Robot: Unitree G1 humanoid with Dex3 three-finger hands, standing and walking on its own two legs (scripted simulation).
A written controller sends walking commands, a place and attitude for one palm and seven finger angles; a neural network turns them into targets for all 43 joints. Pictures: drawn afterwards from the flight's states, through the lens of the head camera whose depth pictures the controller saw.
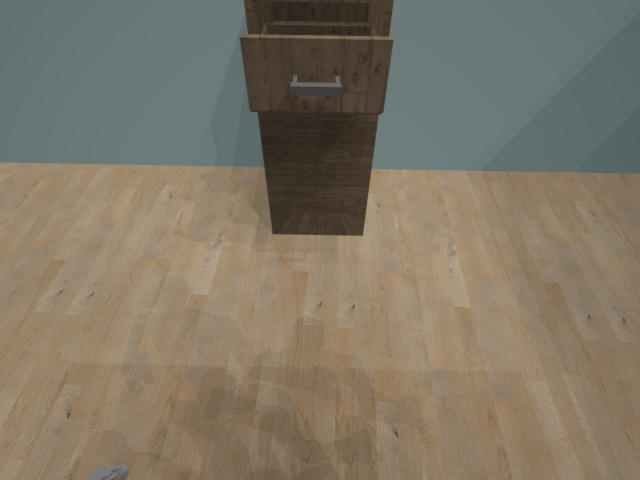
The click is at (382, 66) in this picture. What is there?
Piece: drawer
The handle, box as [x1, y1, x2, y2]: [290, 75, 341, 95]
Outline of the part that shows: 290,83 290,94 340,95 341,87 339,82 339,76 335,76 334,83 297,82 297,77 293,75 293,80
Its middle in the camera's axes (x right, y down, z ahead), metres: -0.01 -0.36 +0.91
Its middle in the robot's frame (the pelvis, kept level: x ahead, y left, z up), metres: +0.93 +0.06 +0.05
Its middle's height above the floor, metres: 0.82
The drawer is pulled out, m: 0.24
